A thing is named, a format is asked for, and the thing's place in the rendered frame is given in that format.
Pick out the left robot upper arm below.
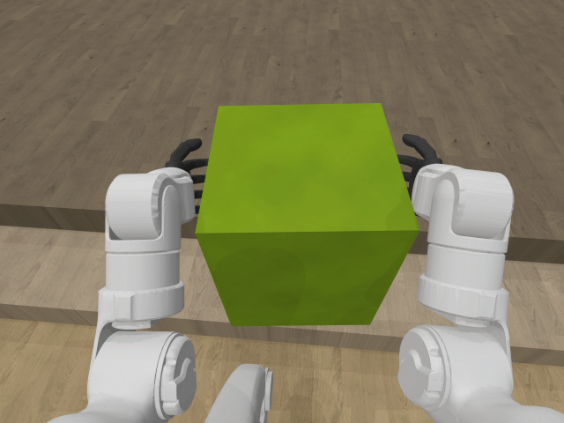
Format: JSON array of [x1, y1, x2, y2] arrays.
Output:
[[47, 331, 197, 423]]

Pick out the carton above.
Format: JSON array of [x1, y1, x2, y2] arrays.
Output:
[[195, 103, 419, 326]]

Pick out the robot left hand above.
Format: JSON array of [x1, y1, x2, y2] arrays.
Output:
[[165, 138, 209, 214]]

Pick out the left robot forearm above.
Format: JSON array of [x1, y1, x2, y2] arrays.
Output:
[[87, 167, 196, 401]]

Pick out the right robot forearm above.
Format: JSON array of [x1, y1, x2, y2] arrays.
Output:
[[412, 164, 514, 391]]

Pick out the robot right hand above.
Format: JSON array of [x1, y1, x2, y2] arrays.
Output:
[[397, 134, 442, 217]]

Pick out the robot left thigh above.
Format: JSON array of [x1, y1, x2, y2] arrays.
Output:
[[204, 364, 273, 423]]

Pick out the right robot upper arm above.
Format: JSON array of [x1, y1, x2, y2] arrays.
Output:
[[397, 324, 564, 423]]

